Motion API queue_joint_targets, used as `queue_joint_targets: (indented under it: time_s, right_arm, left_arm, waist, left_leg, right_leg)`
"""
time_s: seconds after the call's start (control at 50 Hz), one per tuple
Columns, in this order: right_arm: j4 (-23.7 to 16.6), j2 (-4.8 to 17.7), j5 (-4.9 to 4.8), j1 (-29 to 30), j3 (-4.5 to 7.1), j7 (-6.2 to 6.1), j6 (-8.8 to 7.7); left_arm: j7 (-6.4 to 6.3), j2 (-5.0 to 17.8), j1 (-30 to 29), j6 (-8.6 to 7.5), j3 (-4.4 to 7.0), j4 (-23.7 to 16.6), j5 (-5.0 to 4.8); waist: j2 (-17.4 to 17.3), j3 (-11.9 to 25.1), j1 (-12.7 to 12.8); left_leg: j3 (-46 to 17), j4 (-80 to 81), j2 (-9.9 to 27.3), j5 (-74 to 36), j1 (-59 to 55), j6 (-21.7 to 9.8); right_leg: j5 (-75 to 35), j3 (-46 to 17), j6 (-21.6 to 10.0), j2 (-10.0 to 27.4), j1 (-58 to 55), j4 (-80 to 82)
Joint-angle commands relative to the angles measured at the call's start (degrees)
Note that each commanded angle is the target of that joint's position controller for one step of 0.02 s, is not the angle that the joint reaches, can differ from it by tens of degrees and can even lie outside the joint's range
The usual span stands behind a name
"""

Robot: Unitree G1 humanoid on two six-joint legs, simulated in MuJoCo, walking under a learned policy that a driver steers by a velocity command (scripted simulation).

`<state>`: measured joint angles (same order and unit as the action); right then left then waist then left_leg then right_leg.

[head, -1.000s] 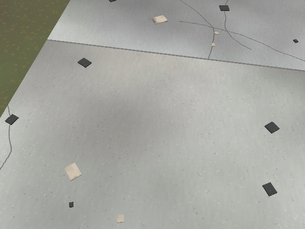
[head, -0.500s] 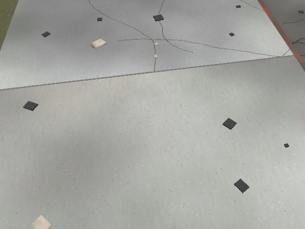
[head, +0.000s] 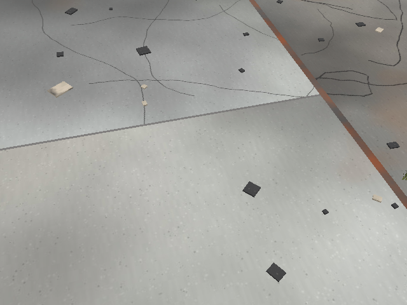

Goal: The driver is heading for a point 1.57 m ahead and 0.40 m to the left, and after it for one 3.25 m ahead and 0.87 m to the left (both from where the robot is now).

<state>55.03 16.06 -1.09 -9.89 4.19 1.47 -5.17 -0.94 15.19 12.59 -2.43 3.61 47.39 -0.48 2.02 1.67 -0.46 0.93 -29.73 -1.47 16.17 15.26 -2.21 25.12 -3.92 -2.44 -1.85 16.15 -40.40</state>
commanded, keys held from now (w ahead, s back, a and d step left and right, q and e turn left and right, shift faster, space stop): w+q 0.02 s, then q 0.80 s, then no key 0.08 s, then e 0.10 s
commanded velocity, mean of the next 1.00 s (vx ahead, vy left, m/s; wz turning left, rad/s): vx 0.10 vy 0.00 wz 0.45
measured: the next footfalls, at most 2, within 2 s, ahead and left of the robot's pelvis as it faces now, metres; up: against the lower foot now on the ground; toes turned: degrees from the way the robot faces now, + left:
right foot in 0.34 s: +0.28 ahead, -0.10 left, +0.00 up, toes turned +14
left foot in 0.76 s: +0.15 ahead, +0.13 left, +0.00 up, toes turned +29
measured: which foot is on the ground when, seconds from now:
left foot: down 0.00-0.34, up 0.36-0.74, down 0.76-1.00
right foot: up 0.00-0.32, down 0.34-0.76, up 0.78-1.00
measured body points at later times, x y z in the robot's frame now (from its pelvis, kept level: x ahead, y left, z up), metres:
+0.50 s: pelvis +0.14 -0.02 +0.00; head +0.18 -0.02 +0.45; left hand +0.25 +0.28 -0.09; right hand +0.30 -0.29 -0.12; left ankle +0.04 +0.09 -0.65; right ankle +0.24 -0.11 -0.73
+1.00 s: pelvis +0.15 +0.04 +0.01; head +0.16 +0.08 +0.46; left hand +0.11 +0.36 -0.12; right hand +0.42 -0.12 -0.07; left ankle +0.11 +0.11 -0.73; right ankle +0.24 -0.09 -0.66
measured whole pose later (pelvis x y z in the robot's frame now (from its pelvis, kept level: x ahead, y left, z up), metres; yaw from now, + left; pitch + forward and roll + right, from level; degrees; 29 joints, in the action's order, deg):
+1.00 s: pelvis +0.15 +0.04 +0.01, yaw +31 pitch +2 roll -2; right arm 39.0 15.1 1.0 -10.2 2.5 -1.3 0.3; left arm -1.9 18.8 7.9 1.2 5.3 45.7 0.0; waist 2.6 -2.0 0.5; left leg -1.6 -25.3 -1.9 12.0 14.7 -3.4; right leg 17.2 -0.5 4.0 2.2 30.7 -57.2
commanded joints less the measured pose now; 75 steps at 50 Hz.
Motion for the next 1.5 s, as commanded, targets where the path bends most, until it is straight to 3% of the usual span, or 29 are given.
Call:
queue_joint_targets:
  time_s: [0.02,0.08,0.14,0.24,0.3,0.32,0.34,0.36,0.38,0.42,0.48,0.64,0.74,0.76,0.78,0.8,0.84,0.88,0.98,1.06,1.16,1.2,1.22,1.28,1.3,1.34,1.42,1.48,1.5]
  right_arm:
    - [-0.63,9.63,0.33,-9.2,1.68,0.17,-1.35]
    - [-2.63,7.32,0.2,-5.88,0.76,-0.68,-0.8]
    - [-3.29,8.42,0.21,-6.0,1.15,-2.31,1.18]
    - [-4.66,9.94,-0.51,-7.79,2.16,-3.58,3.75]
    - [-6.83,9.47,-0.84,-4.47,2.27,-3.98,4.09]
    - [-7.64,8.34,-0.63,-4.05,2.06,-3.95,3.94]
    - [-9.28,5.23,0.4,-4.17,1.16,-3.79,3.69]
    - [-8.8,0.37,1.56,-13.62,0.01,-3.6,3.48]
    - [-8.47,5.06,-0.07,-18.28,0.79,-3.34,3.85]
    - [-8.84,9.78,-0.76,-10.0,2.43,-3.94,5.87]
    - [-10.78,7.07,-0.26,-7.85,2.38,-4.12,7.98]
    - [-16.46,5.99,0.27,-2.09,1.26,-1.84,7.96]
    - [-16.46,7.62,0.56,-5.32,2.42,-0.71,8.36]
    - [-16.35,10.83,0.71,-7.36,3.47,-1.33,8.3]
    - [-18.47,17.26,0.76,-7.07,4.49,-2.54,8.18]
    - [-19.95,17.17,3.02,-7.29,4.16,-1.88,6.87]
    - [-20.18,13.86,2.18,-1.61,3.34,-1.76,5.03]
    - [-20.92,9.99,1.02,1.94,1.84,-2.44,5.04]
    - [-19.57,4.24,2.25,1.89,-0.72,-3.09,4.43]
    - [-17.09,6.47,3.11,1.1,-0.41,-2.51,4.56]
    - [-15.61,9.55,0.96,1.32,0.96,-3.11,5.72]
    - [-15.97,8.74,1.37,-0.46,1.33,-3.84,5.5]
    - [-17.22,7.26,2.35,-0.46,1.23,-4.0,5.1]
    - [-19.99,3.76,1.89,8.2,0.88,-4.1,5.27]
    - [-20.32,4.38,1.24,7.94,1.23,-3.75,5.51]
    - [-19.71,4.99,0.81,5.12,1.57,-3.35,5.62]
    - [-19.61,3.14,0.17,3.84,1.02,-1.72,4.26]
    - [-17.68,5.11,-0.23,-3.36,2.44,-1.17,3.5]
    - [-16.77,8.17,0.43,-9.53,3.38,-1.89,3.23]
  left_arm:
    - [0.37,8.79,-8.07,-3.85,1.92,-7.85,-1.45]
    - [0.49,7.26,-9.13,-4.27,2.08,-7.63,0.84]
    - [0.54,2.99,-10.93,-3.49,1.01,-8.49,0.71]
    - [0.69,3.9,-13.39,-2.12,1.05,-9.81,-0.21]
    - [0.56,6.67,-8.87,-2.35,2.16,-8.83,-0.01]
    - [0.21,8.32,-6.0,-2.66,2.76,-8.21,0.68]
    - [-0.44,12.0,-0.63,-2.81,3.58,-8.04,1.91]
    - [-0.82,13.66,0.38,-1.8,3.35,-8.84,2.72]
    - [-0.27,12.01,0.13,-0.8,3.02,-8.54,1.98]
    - [-0.42,6.03,-6.12,-0.19,1.3,-10.06,1.26]
    - [-0.61,7.02,-9.53,0.34,1.36,-9.31,2.41]
    - [-1.26,10.34,-9.89,1.18,2.61,-8.06,1.22]
    - [-0.76,10.32,-8.02,2.23,2.76,-6.31,-0.78]
    - [-0.41,7.92,-5.11,2.49,2.25,-5.2,-0.21]
    - [0.1,4.71,-4.58,2.6,1.18,-7.43,2.74]
    - [-0.51,7.22,-11.1,2.22,1.95,-9.5,1.99]
    - [-1.3,9.33,-9.94,2.58,2.9,-8.53,0.29]
    - [-1.82,9.4,-6.75,3.05,3.22,-6.23,1.12]
    - [-0.75,5.43,-4.96,3.03,1.62,-4.56,0.38]
    - [0.3,6.35,-6.67,3.17,0.9,-4.97,0.14]
    - [0.54,8.01,-4.24,2.67,1.15,-5.79,-0.21]
    - [0.49,11.59,-3.65,2.42,1.93,-6.33,0.35]
    - [0.37,13.67,-3.18,2.57,2.76,-5.72,-0.37]
    - [-0.05,12.64,1.6,2.19,2.81,-5.79,0.55]
    - [-0.09,12.94,1.96,1.36,2.89,-5.96,0.92]
    - [-0.51,13.22,-3.09,1.04,3.19,-7.07,-0.4]
    - [-1.07,12.52,-4.46,3.84,3.44,-7.94,-1.42]
    - [-0.66,10.36,-6.12,3.85,2.49,-9.19,-1.0]
    - [-0.5,6.77,-6.15,3.46,1.51,-9.62,-0.68]
  waist:
    - [-11.68,-5.35,-3.75]
    - [-7.84,-4.05,-1.64]
    - [-8.73,-1.74,-1.13]
    - [-10.13,0.09,-1.79]
    - [-10.3,0.8,1.34]
    - [-8.99,2.52,2.66]
    - [-2.61,9.09,4.06]
    - [12.63,15.52,-0.16]
    - [15.74,18.69,-1.34]
    - [4.32,7.07,-0.32]
    - [5.36,2.04,-1.49]
    - [5.76,4.24,-0.08]
    - [3.84,3.94,-2.1]
    - [-4.01,2.75,-1.87]
    - [-21.96,1.69,0.93]
    - [-17.23,4.04,-3.82]
    - [-9.89,1.57,-0.35]
    - [-9.33,2.62,1.27]
    - [-8.62,4.35,1.25]
    - [-10.07,1.07,-1.08]
    - [-8.01,-0.71,0.56]
    - [-2.2,1.73,-0.55]
    - [5.81,3.3,-2.16]
    - [13.04,2.61,3.96]
    - [10.69,2.63,4.17]
    - [5.29,2.19,0.85]
    - [7.65,4.2,1.33]
    - [6.93,2.09,-2.94]
    - [-1.04,2.68,-4.94]
  left_leg:
    - [-38.74,18.18,21.91,15.07,-21.62,-15.63]
    - [-24.92,15.86,16.03,-17.52,-18.35,-11.65]
    - [-14.93,13.43,10.59,-36.95,-11.96,-9.29]
    - [-15.56,10.12,9.12,-33.04,-5.64,-6.54]
    - [-20.05,5.03,8.81,-26.97,-5.77,-4.33]
    - [-19.48,0.35,6.19,-25.99,-4.56,-2.63]
    - [-16.65,-11.64,2.37,-15.24,1.1,-0.45]
    - [-11.17,-27.03,-5.58,25.36,12.85,2.58]
    - [-9.96,-37.21,-2.27,26.79,17.1,3.79]
    - [-6.87,-41.51,2.05,17.78,20.93,5.78]
    - [-4.2,-39.03,3.99,10.41,15.16,6.79]
    - [-0.28,-19.15,5.55,3.65,7.8,4.81]
    - [2.91,-0.85,2.02,-4.24,-4.09,-0.22]
    - [-5.0,6.08,5.86,-13.23,-9.97,-3.22]
    - [-26.66,7.84,21.17,-31.42,-16.32,-11.28]
    - [-32.04,11.22,24.08,-27.17,-10.14,-18.57]
    - [-22.6,11.48,17.98,-18.95,-8.2,-12.85]
    - [-17.68,10.85,14.88,-20.56,-6.4,-10.0]
    - [-10.39,10.8,12.12,-22.45,-8.0,-9.19]
    - [-10.31,11.76,13.23,-16.04,-4.78,-10.28]
    - [-11.62,6.06,15.39,-25.66,-8.64,-9.59]
    - [-7.34,0.26,10.91,-19.15,-7.54,-5.11]
    - [-1.18,-4.07,4.88,-13.62,-4.14,-1.88]
    - [-0.9,-22.3,-3.39,17.88,13.84,2.7]
    - [-4.06,-30.97,-2.26,23.31,17.8,3.02]
    - [-5.6,-27.3,0.72,17.55,18.27,3.48]
    - [-1.4,-10.48,-1.41,7.9,5.33,4.22]
    - [0.11,4.67,-1.56,-1.92,-11.05,2.42]
    - [-10.34,9.14,7.57,6.09,-19.64,0.02]
  right_leg:
    - [4.5,-1.39,-0.41,3.05,35.09,-21.41]
    - [-4.95,0.5,1.77,4.64,30.52,-17.16]
    - [-10.93,3.99,4.65,1.68,19.88,-6.01]
    - [-20.83,3.19,4.96,-1.75,7.73,7.07]
    - [-24.01,1.14,3.32,-0.85,0.65,14.94]
    - [-28.67,0.93,1.71,0.95,-5.13,18.33]
    - [-41.4,-6.8,-2.09,10.79,-17.26,16.37]
    - [-61.95,-21.27,-10.15,25.0,-29.57,13.14]
    - [-48.33,-31.57,-15.03,30.06,-27.48,17.71]
    - [-32.81,-17.16,-10.74,21.49,-16.15,20.23]
    - [-26.08,-6.02,-9.89,16.29,-2.8,24.68]
    - [-25.52,1.53,-11.49,19.49,-3.87,25.76]
    - [-18.02,6.64,-4.57,18.06,-1.88,16.14]
    - [-10.55,11.23,0.39,14.05,4.91,6.18]
    - [12.94,15.24,6.62,5.25,21.51,-13.35]
    - [14.68,4.27,6.26,2.0,24.52,-22.72]
    - [3.5,1.25,4.5,4.12,25.45,-25.26]
    - [-2.86,1.43,5.31,4.6,21.92,-25.7]
    - [-10.02,1.41,6.85,6.2,13.83,-13.71]
    - [-6.54,3.59,6.8,5.94,4.89,-1.29]
    - [-12.2,5.45,4.23,4.1,3.63,10.32]
    - [-34.83,0.15,1.21,7.17,-1.08,11.07]
    - [-40.16,-5.22,-2.55,9.97,-3.15,10.72]
    - [-38.67,-23.66,-14.5,20.05,-11.42,19.87]
    - [-39.33,-24.64,-15.78,21.33,-12.99,20.17]
    - [-37.84,-18.3,-11.28,17.49,-11.79,18.46]
    - [-10.28,-15.92,-8.46,11.45,-3.81,20.74]
    - [7.98,-16.27,-5.01,7.34,8.6,18.59]
    - [11.23,-11.65,-1.3,3.02,17.78,5.8]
